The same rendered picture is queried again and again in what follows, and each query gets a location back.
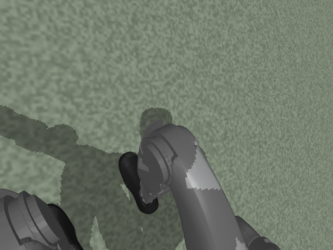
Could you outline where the left robot foot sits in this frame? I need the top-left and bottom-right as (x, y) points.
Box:
(48, 204), (84, 250)

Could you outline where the right robot hand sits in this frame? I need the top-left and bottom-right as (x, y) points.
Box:
(235, 216), (260, 250)

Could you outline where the right robot foot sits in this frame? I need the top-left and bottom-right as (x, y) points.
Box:
(119, 152), (159, 214)

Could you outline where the right robot arm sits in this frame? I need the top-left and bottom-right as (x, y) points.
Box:
(248, 236), (281, 250)

